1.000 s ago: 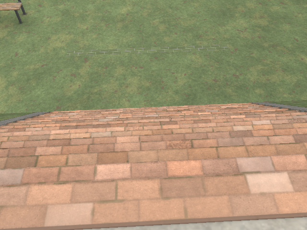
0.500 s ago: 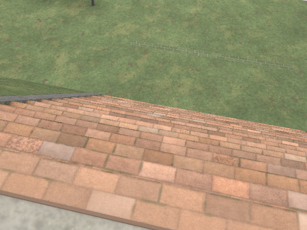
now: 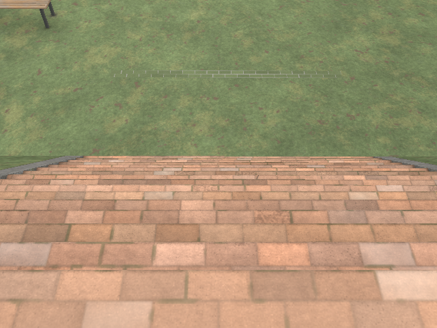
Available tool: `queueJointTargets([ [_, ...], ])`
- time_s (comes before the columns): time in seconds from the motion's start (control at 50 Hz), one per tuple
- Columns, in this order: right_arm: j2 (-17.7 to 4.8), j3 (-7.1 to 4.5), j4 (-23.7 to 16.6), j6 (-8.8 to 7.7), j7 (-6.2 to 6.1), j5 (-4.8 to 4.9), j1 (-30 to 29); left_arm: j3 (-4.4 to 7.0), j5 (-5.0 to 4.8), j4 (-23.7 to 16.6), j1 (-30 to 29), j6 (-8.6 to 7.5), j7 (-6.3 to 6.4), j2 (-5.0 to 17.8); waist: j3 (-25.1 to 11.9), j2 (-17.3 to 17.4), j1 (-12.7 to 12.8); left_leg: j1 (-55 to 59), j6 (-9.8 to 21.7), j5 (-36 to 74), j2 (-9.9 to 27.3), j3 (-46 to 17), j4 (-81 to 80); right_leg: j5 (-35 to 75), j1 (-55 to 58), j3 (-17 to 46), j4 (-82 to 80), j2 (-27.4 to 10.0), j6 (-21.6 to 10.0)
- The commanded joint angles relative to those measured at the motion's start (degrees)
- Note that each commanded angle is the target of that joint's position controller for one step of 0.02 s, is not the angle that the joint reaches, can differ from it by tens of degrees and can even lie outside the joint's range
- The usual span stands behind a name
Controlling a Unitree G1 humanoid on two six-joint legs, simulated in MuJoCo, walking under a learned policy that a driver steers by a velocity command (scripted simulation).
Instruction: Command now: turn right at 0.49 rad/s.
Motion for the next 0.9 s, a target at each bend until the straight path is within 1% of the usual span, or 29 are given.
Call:
queueJointTargets([
  [0.02,-7.08,-1.38,-5.82,-1.06,-0.73,-0.22,-8.84,0.7,0.83,-2.94,1.44,0.01,-1.21,2.56,-3.09,3.53,4.41,2.19,9.82,24.28,13.73,-5.99,-9.29,3.14,0.74,-1.91,3.92,-2.65,1.7],
  [0.06,-9.94,-2.51,-4.47,-0.46,-1.4,-0.74,-5.4,-0.12,-1.11,-2.99,-0.16,0.73,-3.18,1.38,-3.6,3.91,1.57,6.89,9.08,25.74,13.47,-3.15,-7.93,5.98,1.83,-2.83,-6.19,-3.54,3.1],
  [0.12,-12.7,-4.07,-2.36,0.94,-0.5,-1.12,-0.23,-0.17,-2.26,-2.45,-0.25,1.0,-4.48,2.81,-3.21,4.95,-1.67,12.83,11.18,24.51,18.32,-5.33,-6.18,8.71,2.82,-3.22,-19.53,-3.74,2.2],
  [0.16,-12.03,-3.92,-2.09,1.32,0.48,-1.24,-1.72,0.75,-2.85,-2.08,0.87,0.38,-3.95,4.92,-3.34,5.21,-0.51,11.88,10.93,18.7,19.94,-5.69,-4.42,14.99,7.04,-3.84,-27.12,-2.53,-0.33],
  [0.2,-9.1,-2.64,-0.92,1.09,0.93,-1.33,-2.7,1.98,-3.37,-2.78,0.12,-0.55,-3.22,6.64,-4.33,5.47,0.57,6.97,7.04,9.63,18.42,-3.45,-0.56,26.47,15.19,-4.39,-34.45,-0.06,-4.71],
  [0.22,-6.4,-1.65,0.02,1.03,1.07,-1.28,-0.92,3.03,-3.28,-3.29,1.1,-0.93,-2.67,8.35,-6.57,3.03,1.14,3.68,3.46,4.22,15.77,-0.49,3.35,35.29,21.67,-2.79,-36.2,-1.5,-8.35],
  [0.24,-1.09,-0.03,-2.74,0.88,0.88,-1.49,2.65,4.87,-3.92,-4.07,3.9,-1.38,-1.0,14.73,-14.33,-9.45,-0.6,-4.72,-4.12,-11.84,6.38,8.57,17.37,61.13,34.95,14.01,-35.72,-15.21,-21.76],
  [0.26,-2.03,0.39,-4.0,-0.33,0.6,-1.78,-1.0,5.49,-2.96,-4.53,7.68,-2.33,-0.56,16.08,-11.86,-6.72,3.39,-18.7,-6.67,-28.36,0.21,0.76,24.76,57.86,39.1,27.06,-38.1,-22.38,-27.93],
  [0.28,-3.11,0.18,-3.33,-0.58,0.69,-1.3,-5.16,5.57,-1.02,-2.16,9.5,-3.71,0.36,13.95,-5.03,-5.15,4.68,-24.36,-6.61,-26.44,2.46,-5.86,29.99,48.32,34.93,23.37,-39.5,-20.08,-23.1],
  [0.3,-6.15,-0.82,-2.09,-0.43,0.11,-1.13,-5.71,5.23,-1.54,-1.9,8.14,-3.97,0.42,11.18,-3.63,-6.01,4.09,-25.35,-6.81,-24.52,3.18,-5.91,35.71,46.07,32.64,19.09,-39.69,-17.14,-19.84],
  [0.32,-8.23,-1.69,-1.01,-0.25,-0.19,-1.77,-3.86,4.37,-2.85,-2.76,5.77,-3.64,0.31,9.03,-4.47,-6.67,2.34,-24.29,-6.79,-23.16,3.01,-6.42,38.66,47.81,29.96,17.49,-39.93,-16.2,-18.6],
  [0.34,-7.58,-1.37,-0.84,0.07,-0.26,-1.9,-4.48,3.83,-3.67,-3.08,4.39,-3.27,0.18,7.66,-3.29,-6.9,1.2,-21.98,-6.61,-21.67,3.34,-7.01,40.82,48.49,24.76,15.8,-40.85,-15.2,-17.35],
  [0.38,-5.95,-0.54,1.3,1.08,0.83,-1.9,-0.44,3.45,-3.48,-5.8,-0.04,-2.57,0.04,7.13,-3.9,-5.5,-1.14,-17.48,-6.74,-14.11,2.83,-5.78,41.12,47.17,18.73,11.97,-42.54,-13.62,-16.15],
  [0.42,-4.41,0.09,4.08,2.15,2.84,-1.26,2.93,3.01,-3.16,-7.48,-2.13,-2.55,-0.04,6.41,-4.06,-4.71,-1.61,-13.99,-7.53,-7.41,3.17,-4.28,38.66,45.27,15.47,8.35,-42.66,-11.93,-14.68],
  [0.46,-1.97,1.04,6.03,2.67,5.12,-0.89,3.85,1.59,-4.02,-8.69,-4.88,-2.61,-0.68,3.37,-3.76,-3.49,-2.08,-9.18,-8.8,-4.24,5.67,-4.35,29.95,38.97,12.36,5.06,-39.74,-9.23,-10.5],
  [0.52,-0.16,2.14,6.08,2.11,7.99,0.9,0.58,0.98,-5.47,-7.71,-2.97,-1.13,-3.45,3.75,-1.98,-0.85,-0.01,-5.05,-9.57,1.74,6.71,-2.31,13.38,23.94,11.38,7.05,-32.6,-8.86,-8.05],
  [0.56,-2.21,1.79,5.09,0.79,7.34,2.28,-1.36,-0.03,-5.88,-6.46,0.04,-0.54,-5.03,1.93,-3.96,-0.52,0.57,-2.4,-7.23,11.8,6.79,-2.91,10.58,19.55,11.99,9.97,-30.38,-7.52,-5.61],
  [0.58,-5.8,1.43,3.1,-0.21,6.64,2.83,-4.66,0.23,-5.89,-6.25,3.75,-0.57,-4.54,2.3,-5.78,0.89,3.58,-5.19,-3.51,18.15,8.41,-5.49,9.67,15.64,15.67,9.0,-30.68,-5.2,-4.01],
  [0.6,-9.23,0.74,1.5,-0.62,5.73,1.78,-9.2,2.0,-4.65,-6.4,8.21,-0.67,-2.65,7.17,-5.17,1.17,7.66,-12.8,1.55,8.81,7.55,-7.16,10.23,11.89,20.0,6.65,-31.79,-2.97,-4.8],
  [0.62,-9.71,0.04,2.27,-0.62,5.03,0.71,-8.27,3.52,-3.33,-6.94,6.04,-0.7,-0.77,11.04,-3.41,-0.66,6.88,-20.3,2.73,-4.68,5.61,-7.33,9.44,3.54,23.81,7.44,-32.83,-5.05,-7.85],
  [0.64,-9.05,-0.13,2.62,-0.77,4.43,0.31,-8.78,4.07,-1.9,-6.03,8.08,-0.86,0.93,11.3,-1.19,-4.34,8.35,-27.5,2.35,-12.35,3.58,-6.68,12.38,-4.44,27.81,15.04,-36.41,-11.05,-13.25],
  [0.66,-5.53,0.87,2.86,-0.96,4.34,-0.46,-8.71,3.41,-1.75,-3.99,11.05,-1.31,2.08,8.87,2.14,-8.84,8.57,-32.81,1.43,-10.65,2.32,-4.51,17.81,-10.49,30.17,24.76,-41.79,-19.39,-18.39],
  [0.68,-2.2,2.05,3.03,-0.99,4.15,-1.54,-9.07,2.14,-2.07,-3.15,12.33,-1.89,2.88,5.62,3.81,-10.66,8.65,-35.45,1.63,-13.4,3.73,-6.66,25.4,-10.48,30.11,29.76,-45.93,-24.32,-20.44],
  [0.72,-0.32,2.35,3.55,-1.08,3.83,-2.41,-8.23,-0.05,-1.83,-2.62,10.3,-3.04,3.81,-0.06,2.1,-7.72,5.61,-36.97,2.22,-14.29,5.17,-9.68,35.57,-3.59,31.07,26.16,-48.63,-24.44,-18.18],
  [0.74,0.18,2.25,3.76,-0.89,3.93,-2.85,-7.48,-0.29,-2.01,-2.73,8.06,-3.18,4.02,-0.42,1.84,-5.82,4.13,-34.46,1.87,-11.95,4.97,-8.21,34.08,-0.01,30.55,19.64,-49.64,-21.36,-15.61],
  [0.78,1.77,2.51,5.09,0.22,5.52,-3.25,-6.94,0.23,-1.85,-3.35,4.42,-2.87,4.58,1.46,2.34,-4.95,3.18,-25.14,0.88,-7.13,3.55,-2.64,27.74,6.13,25.65,6.78,-50.78,-15.08,-11.02],
  [0.8,2.35,2.71,5.47,0.68,6.75,-2.78,-7.02,0.52,-1.32,-3.3,3.89,-2.44,4.63,2.79,2.68,-5.32,2.97,-19.95,0.56,-5.11,3.14,-1.19,25.36,9.33,22.12,2.38,-51.12,-13.59,-9.55],
  [0.84,2.26,2.82,5.55,0.64,8.8,-1.35,-8.01,0.85,-0.32,-1.93,6.05,-1.56,4.12,4.54,2.84,-5.5,3.44,-16.0,0.41,-0.83,2.77,-1.2,20.53,11.98,21.27,-0.3,-50.33,-14.46,-9.02],
  [0.9,0.37,2.4,6.14,-1.31,9.1,-0.07,-6.83,0.97,0.02,0.63,6.56,-0.45,2.89,6.62,2.58,-4.26,1.71,-7.68,2.65,6.44,0.47,-1.48,13.03,8.21,19.0,-2.15,-44.67,-16.66,-9.64],
])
